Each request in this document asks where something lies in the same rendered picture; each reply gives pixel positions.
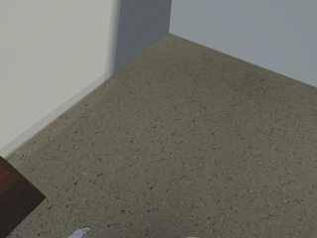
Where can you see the cabinet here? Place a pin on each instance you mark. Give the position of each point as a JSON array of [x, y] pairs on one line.
[[18, 198]]

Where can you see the robot left hand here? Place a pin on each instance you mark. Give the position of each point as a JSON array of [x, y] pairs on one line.
[[80, 233]]

